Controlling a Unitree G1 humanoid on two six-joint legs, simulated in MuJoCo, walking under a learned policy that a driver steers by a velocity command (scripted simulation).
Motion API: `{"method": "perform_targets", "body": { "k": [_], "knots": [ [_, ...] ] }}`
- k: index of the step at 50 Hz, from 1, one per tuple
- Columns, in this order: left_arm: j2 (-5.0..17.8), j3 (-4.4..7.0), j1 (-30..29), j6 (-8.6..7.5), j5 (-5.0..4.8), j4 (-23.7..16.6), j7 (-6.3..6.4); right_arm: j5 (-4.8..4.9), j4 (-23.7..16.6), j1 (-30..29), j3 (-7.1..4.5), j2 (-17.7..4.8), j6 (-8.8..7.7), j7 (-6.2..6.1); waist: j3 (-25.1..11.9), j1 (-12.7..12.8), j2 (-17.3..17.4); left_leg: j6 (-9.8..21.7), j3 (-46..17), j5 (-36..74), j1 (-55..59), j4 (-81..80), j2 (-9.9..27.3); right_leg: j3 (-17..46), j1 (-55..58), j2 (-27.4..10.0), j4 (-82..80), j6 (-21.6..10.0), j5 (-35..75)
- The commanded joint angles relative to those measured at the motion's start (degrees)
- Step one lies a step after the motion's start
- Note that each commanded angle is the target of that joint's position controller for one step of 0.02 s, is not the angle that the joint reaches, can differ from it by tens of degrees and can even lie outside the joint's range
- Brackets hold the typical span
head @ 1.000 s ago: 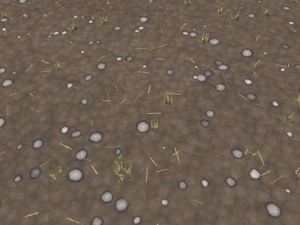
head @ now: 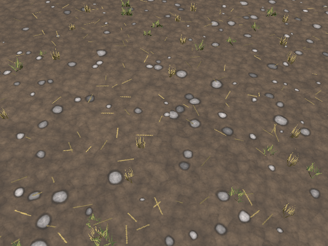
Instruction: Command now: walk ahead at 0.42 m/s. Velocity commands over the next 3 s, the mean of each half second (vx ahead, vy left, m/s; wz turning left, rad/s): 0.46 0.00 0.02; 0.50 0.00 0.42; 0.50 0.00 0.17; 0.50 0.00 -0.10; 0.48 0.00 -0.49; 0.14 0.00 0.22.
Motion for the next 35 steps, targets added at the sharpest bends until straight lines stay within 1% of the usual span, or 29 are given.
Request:
{"method": "perform_targets", "body": {
  "k": [1,3,4,6,8,9,10,11,12,13,14,15,16,17,18,19,20,21,22,23,24,25,27,29,30,32,35],
  "knots": [
    [1.4,-0.01,-8.3,-0.65,0.55,-5.9,-0.71,0.01,-2.3,1.1,-1.19,-8.5,0.04,-1.05,3.6,-0.7,5.7,7.4,-10.6,19.7,5.7,-9.2,13.3,-0.5,-12.7,-1.6,-8.3,2.0,6.5],
    [0.1,-0.78,-12.7,-0.74,0.29,-7.6,-1.02,-0.06,-2.4,1.3,-1.22,-9.4,0.37,-1.64,4.7,-1.6,5.7,6.9,-7.7,18.7,2.1,-10.6,12.0,-1.9,-8.8,-0.2,-17.2,2.8,11.8],
    [0.0,-1.02,-14.6,-0.81,0.1,-8.3,-1.23,-0.03,-2.3,2.0,-1.26,-9.8,0.4,-1.82,5.3,-2.2,6.1,6.8,-6.9,17.3,0.7,-11.5,11.9,-2.8,-6.8,0.6,-20.7,2.9,14.1],
    [0.5,-1.21,-17.4,-0.87,-0.19,-9.5,-1.69,0.25,-1.6,4.0,-1.35,-10.0,0.44,-1.93,6.6,-2.8,6.4,7.2,-6.5,16.2,0.4,-12.4,13.0,-3.2,-4.5,1.6,-24.7,2.5,16.6],
    [1.3,-1.2,-18.9,-1.06,-0.42,-10.6,-2.23,0.7,-1.0,4.7,-1.52,-9.9,0.65,-1.92,7.5,-2.2,6.7,6.9,-6.2,18.7,3.5,-11.5,14.8,-2.1,-4.6,1.7,-27.5,1.1,16.5],
    [2.0,-1.06,-19.1,-1.22,-0.43,-11.0,-2.51,0.86,-0.9,4.6,-1.71,-10.0,0.83,-1.94,7.3,-1.4,6.7,6.5,-6.0,21.5,5.6,-10.2,15.8,-1.7,-4.4,1.8,-28.5,0.1,15.5],
    [3.0,-0.76,-18.2,-1.36,-0.39,-11.1,-2.71,0.89,-1.1,4.1,-1.95,-10.4,1.04,-1.97,6.2,-0.2,6.8,5.9,-5.6,26.6,7.6,-8.2,16.5,-1.7,-2.9,2.2,-29.2,-0.8,14.2],
    [4.2,-0.23,-16.1,-1.39,-0.32,-10.7,-2.7,0.72,-1.3,3.4,-2.24,-11.2,1.27,-2.02,4.0,1.5,7.6,5.3,-5.1,36.0,9.1,-4.9,16.7,-2.3,0.7,3.4,-29.1,-1.8,12.5],
    [5.9,0.6,-11.6,-1.28,-0.27,-9.7,-2.45,0.49,-1.6,2.7,-2.55,-11.9,1.68,-2.06,0.3,4.1,8.7,4.7,-4.4,46.9,10.0,0.9,16.5,-3.5,6.8,5.2,-28.5,-3.1,10.6],
    [8.0,1.9,-2.4,-1.03,-0.34,-6.9,-1.95,0.17,-1.9,2.0,-2.41,-11.5,2.3,-2.1,-5.3,8.8,8.7,3.3,-2.5,53.2,7.9,11.5,14.3,-4.8,18.3,6.8,-29.2,-4.9,10.7],
    [10.4,2.86,8.1,-0.66,0.05,-4.3,-1.25,-0.39,-3.0,2.0,-1.76,-10.3,2.47,-2.18,-12.3,13.0,6.9,1.8,-2.1,42.9,-3.6,26.2,12.4,1.7,36.1,0.8,-26.6,-7.6,9.5],
    [15.7,4.03,14.6,-0.47,1.26,-2.7,-1.13,-0.46,-4.1,9.8,0.54,-1.9,1.43,-1.34,-22.6,9.1,-8.4,-2.2,-1.5,6.8,-27.1,50.6,1.6,30.7,58.3,-15.5,-29.9,-17.7,-4.4],
    [10.6,2.48,14.0,-0.46,0.9,-2.3,-1.35,1.02,-3.2,7.5,0.13,-4.6,-0.27,-1.0,-24.3,10.3,-9.6,-1.3,-9.9,-16.9,-34.0,59.1,-1.0,45.2,57.1,-18.1,-41.2,-18.4,-13.0],
    [8.1,1.54,8.0,-0.71,0.42,-2.8,-1.35,2.79,-5.8,0.5,-1.44,-9.6,-1.27,-0.8,-12.3,9.2,-7.8,-0.3,-9.3,-13.9,-39.6,61.7,2.5,36.4,47.7,-15.8,-43.2,-14.8,-14.1],
    [6.3,0.96,3.0,-0.96,0.53,-3.8,-1.37,3.01,-6.9,-3.2,-1.47,-10.0,-1.73,-1.05,-6.4,7.2,-3.2,0.3,-7.5,-8.1,-38.4,59.2,5.8,28.2,37.8,-13.7,-44.8,-13.0,-9.1],
    [4.7,0.46,-0.1,-1.29,1.01,-4.1,-1.61,2.14,-6.9,-4.6,-1.74,-9.4,-1.6,-1.45,-2.7,5.1,-0.4,0.0,-6.5,-4.2,-35.9,55.5,8.0,22.1,29.5,-11.4,-46.5,-12.0,-2.5],
    [3.6,0.12,-1.8,-1.73,1.7,-4.1,-1.76,1.4,-6.6,-3.3,-2.02,-8.6,-0.9,-1.7,-1.8,2.8,-1.6,-0.2,-7.0,-1.5,-31.8,52.7,10.0,17.6,24.2,-9.2,-48.0,-11.0,1.4],
    [3.1,0.1,-2.6,-1.96,1.85,-3.8,-1.89,1.31,-6.0,-1.4,-1.86,-7.0,0.02,-1.7,-1.9,1.4,-2.6,-0.5,-7.1,-0.6,-29.0,51.4,10.7,14.7,21.2,-8.3,-49.5,-10.9,2.5],
    [3.3,0.16,-2.4,-2.29,1.69,-3.3,-1.91,1.35,-5.8,-0.6,-1.66,-5.7,0.83,-1.73,-1.5,0.9,-2.6,-1.0,-6.7,-0.3,-28.1,50.2,11.1,12.2,19.0,-8.1,-50.8,-11.2,4.1],
    [3.8,0.28,-1.8,-2.62,1.67,-2.6,-1.79,1.39,-6.2,-1.3,-1.65,-5.4,1.49,-1.8,-0.4,0.6,-2.6,-1.5,-6.7,0.6,-28.9,48.8,11.5,9.8,17.3,-8.1,-52.0,-11.3,5.4],
    [4.6,0.47,-1.0,-2.85,1.88,-2.0,-1.49,1.31,-7.1,-3.1,-1.75,-5.7,1.9,-1.93,0.8,0.8,-2.3,-2.1,-7.0,2.8,-30.9,46.9,11.7,8.0,16.7,-8.1,-53.0,-11.4,6.3],
    [5.3,0.66,-0.1,-2.96,2.08,-1.4,-1.09,1.19,-8.0,-5.3,-1.84,-6.0,2.08,-2.02,1.7,1.3,-1.8,-2.6,-7.7,5.5,-33.3,44.3,11.7,6.5,17.2,-8.2,-53.6,-11.4,7.2],
    [6.1,0.8,1.7,-2.92,2.14,-0.7,-0.36,0.94,-9.2,-8.3,-1.97,-6.2,1.8,-1.8,2.2,2.3,-0.9,-3.0,-8.6,12.7,-36.3,38.0,10.8,3.2,19.4,-7.7,-53.7,-10.6,10.0],
    [6.7,0.7,2.0,-2.79,2.01,-0.7,0.12,0.84,-10.3,-11.3,-1.81,-5.7,1.27,-1.18,2.3,3.2,-0.5,-3.0,-7.1,19.4,-35.3,30.3,9.6,-1.0,20.6,-6.5,-53.7,-9.1,12.6],
    [7.1,0.7,2.6,-2.71,1.89,-0.6,0.33,0.8,-11.0,-13.5,-1.55,-5.3,1.1,-0.83,2.6,4.1,-0.2,-3.0,-5.6,21.6,-34.6,27.0,9.1,-2.6,21.1,-6.4,-54.0,-8.6,12.8],
    [7.7,0.79,5.1,-2.36,1.55,0.2,0.64,0.8,-12.8,-17.7,-0.94,-4.2,0.95,-0.15,3.6,6.1,0.5,-2.7,-3.8,23.5,-35.0,22.5,8.6,-4.4,24.4,-7.3,-54.0,-8.3,13.4],
    [8.3,1.01,8.6,-0.9,1.12,1.4,0.83,0.96,-15.9,-22.2,-0.48,-3.9,0.9,1.08,4.8,7.8,1.1,-1.5,-2.5,19.9,-39.4,18.4,7.9,-5.9,33.5,-9.9,-50.8,-7.8,17.2]
  ]
}}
